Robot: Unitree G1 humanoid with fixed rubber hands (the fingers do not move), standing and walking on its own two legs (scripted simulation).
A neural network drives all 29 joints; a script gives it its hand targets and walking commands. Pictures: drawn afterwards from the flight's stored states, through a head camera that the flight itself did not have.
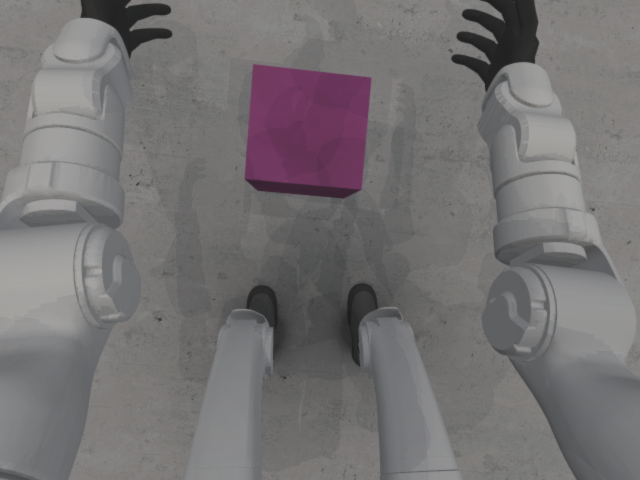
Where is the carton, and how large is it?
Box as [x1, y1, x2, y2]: [245, 64, 370, 197]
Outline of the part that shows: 253,64 245,179 257,190 333,197 345,197 361,189 370,77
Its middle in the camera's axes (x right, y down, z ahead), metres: -0.03 -0.21 +0.81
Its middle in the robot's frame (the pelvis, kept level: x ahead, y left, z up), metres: +0.54 +0.00 -0.53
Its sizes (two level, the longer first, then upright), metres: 0.210 0.200 0.250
